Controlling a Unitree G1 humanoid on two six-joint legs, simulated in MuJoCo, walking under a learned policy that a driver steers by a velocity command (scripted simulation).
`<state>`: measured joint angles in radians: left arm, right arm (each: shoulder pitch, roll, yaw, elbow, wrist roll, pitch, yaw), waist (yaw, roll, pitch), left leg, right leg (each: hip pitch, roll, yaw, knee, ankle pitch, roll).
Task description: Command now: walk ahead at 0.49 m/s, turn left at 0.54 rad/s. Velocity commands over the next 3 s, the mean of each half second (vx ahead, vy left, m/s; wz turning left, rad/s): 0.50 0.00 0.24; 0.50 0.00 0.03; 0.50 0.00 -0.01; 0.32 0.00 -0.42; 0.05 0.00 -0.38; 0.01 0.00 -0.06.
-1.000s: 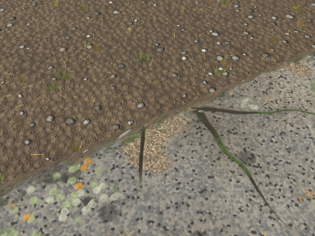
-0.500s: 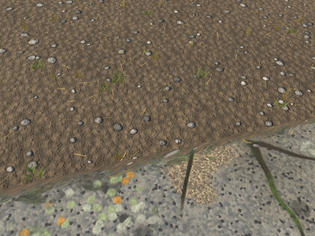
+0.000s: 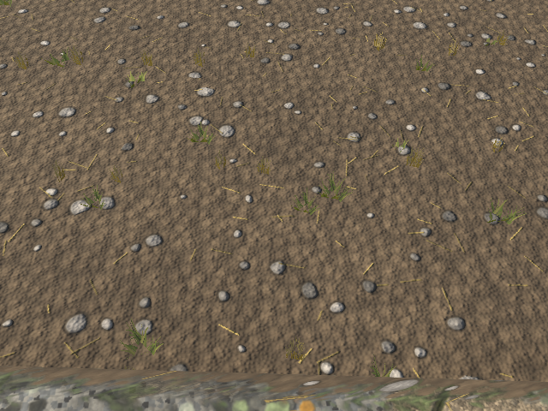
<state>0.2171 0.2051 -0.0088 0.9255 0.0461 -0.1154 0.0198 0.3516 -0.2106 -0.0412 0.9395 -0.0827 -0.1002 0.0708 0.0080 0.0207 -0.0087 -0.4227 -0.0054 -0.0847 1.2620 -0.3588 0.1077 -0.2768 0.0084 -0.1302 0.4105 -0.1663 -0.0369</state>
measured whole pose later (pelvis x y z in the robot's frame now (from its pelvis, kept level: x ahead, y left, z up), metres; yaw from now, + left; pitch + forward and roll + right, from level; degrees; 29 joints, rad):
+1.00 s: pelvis +0.60 +0.02 -0.10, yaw +6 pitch +1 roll +6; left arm 0.02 0.18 0.01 0.86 0.07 -0.06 -0.05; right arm 0.68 -0.12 0.00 1.11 -0.07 -0.08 0.03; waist -0.16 -0.08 0.02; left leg 0.13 -0.02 0.02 0.70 -0.80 -0.05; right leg -0.43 -0.15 0.00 0.37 0.27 -0.06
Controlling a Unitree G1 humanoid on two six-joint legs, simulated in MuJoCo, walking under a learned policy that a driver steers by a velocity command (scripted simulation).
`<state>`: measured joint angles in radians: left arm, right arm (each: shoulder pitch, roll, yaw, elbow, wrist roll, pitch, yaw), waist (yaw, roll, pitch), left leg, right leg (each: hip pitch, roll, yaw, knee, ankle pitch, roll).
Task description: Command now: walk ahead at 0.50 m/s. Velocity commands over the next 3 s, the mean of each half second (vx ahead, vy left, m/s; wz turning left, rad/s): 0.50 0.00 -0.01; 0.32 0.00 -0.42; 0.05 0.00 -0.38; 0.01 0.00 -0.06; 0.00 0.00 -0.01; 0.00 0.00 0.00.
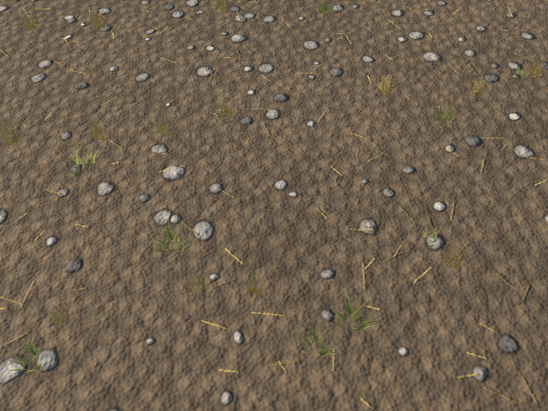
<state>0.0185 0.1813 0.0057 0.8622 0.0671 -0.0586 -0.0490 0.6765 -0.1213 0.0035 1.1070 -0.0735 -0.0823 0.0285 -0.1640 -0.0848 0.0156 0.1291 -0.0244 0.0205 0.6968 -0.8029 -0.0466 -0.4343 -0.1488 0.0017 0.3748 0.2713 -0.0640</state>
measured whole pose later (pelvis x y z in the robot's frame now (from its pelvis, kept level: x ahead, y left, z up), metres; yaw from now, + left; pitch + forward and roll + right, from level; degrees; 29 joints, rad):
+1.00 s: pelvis +0.52 -0.04 -0.04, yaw -15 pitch +3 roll +2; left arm 0.07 0.24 0.08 0.80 0.00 -0.01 -0.04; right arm 0.20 -0.25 -0.09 0.93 0.03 -0.04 -0.06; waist -0.02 -0.02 0.02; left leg -0.12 0.07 0.27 0.53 -0.42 -0.03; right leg -0.49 -0.02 -0.04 0.55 -0.05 -0.08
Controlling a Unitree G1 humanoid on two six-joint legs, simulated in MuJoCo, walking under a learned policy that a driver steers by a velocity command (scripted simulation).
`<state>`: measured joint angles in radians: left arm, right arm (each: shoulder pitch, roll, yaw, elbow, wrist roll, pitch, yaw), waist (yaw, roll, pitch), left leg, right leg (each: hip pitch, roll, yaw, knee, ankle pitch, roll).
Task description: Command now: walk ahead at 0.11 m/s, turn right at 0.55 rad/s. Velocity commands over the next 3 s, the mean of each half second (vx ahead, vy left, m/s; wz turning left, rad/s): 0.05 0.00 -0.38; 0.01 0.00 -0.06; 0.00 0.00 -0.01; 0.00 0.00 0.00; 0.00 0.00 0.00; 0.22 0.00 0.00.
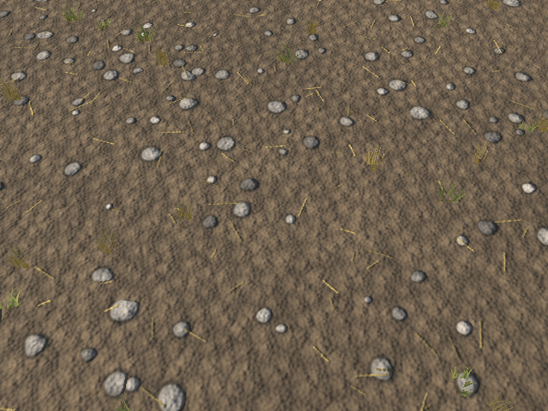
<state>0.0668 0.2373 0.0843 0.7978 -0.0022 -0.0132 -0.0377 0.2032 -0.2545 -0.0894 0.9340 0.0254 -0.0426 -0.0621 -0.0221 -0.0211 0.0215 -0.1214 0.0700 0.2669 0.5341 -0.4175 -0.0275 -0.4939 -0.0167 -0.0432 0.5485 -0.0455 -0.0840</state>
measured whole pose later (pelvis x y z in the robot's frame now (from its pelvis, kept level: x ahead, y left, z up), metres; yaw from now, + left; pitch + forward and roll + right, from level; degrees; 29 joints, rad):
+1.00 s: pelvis +0.09 +0.03 +0.01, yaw -12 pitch -1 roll +0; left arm 0.18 0.22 0.05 0.81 0.01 0.01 0.02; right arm 0.17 -0.23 -0.03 0.92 -0.01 -0.02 -0.02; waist -0.01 0.00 0.03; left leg -0.21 0.00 -0.01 0.56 -0.34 0.00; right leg -0.29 0.04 0.08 0.55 -0.25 0.00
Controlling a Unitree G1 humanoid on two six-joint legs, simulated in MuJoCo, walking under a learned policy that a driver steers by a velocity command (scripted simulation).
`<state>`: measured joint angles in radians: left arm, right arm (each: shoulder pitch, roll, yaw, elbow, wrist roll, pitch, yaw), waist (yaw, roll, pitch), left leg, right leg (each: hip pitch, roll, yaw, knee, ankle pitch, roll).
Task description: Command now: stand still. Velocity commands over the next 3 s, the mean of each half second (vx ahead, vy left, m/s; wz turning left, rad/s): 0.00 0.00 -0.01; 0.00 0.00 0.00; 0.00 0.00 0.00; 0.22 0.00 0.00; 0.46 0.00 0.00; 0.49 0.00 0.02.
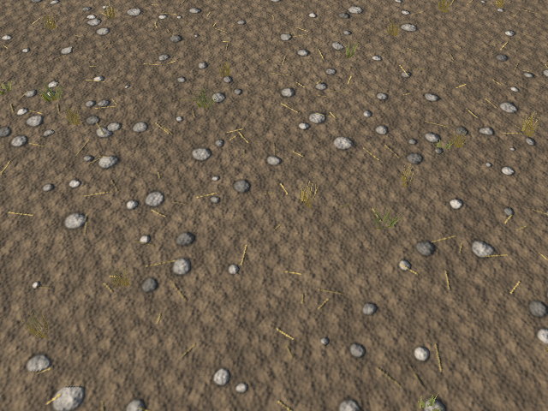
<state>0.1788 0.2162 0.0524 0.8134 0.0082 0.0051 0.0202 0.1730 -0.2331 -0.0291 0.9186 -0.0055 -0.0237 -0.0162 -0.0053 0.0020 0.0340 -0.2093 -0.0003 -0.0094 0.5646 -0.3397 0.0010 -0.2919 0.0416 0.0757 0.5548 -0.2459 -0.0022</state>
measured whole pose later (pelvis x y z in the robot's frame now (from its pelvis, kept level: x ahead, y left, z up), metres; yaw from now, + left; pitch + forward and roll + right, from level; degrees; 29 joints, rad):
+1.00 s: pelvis +0.00 +0.02 +0.01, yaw +0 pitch -1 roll +0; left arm 0.19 0.20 0.02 1.10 0.00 0.01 0.04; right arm 0.28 -0.20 -0.01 1.06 0.00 -0.03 -0.02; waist 0.00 0.00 0.04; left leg -0.16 -0.03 0.00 0.49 -0.31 0.03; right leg -0.25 0.01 0.09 0.49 -0.22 0.03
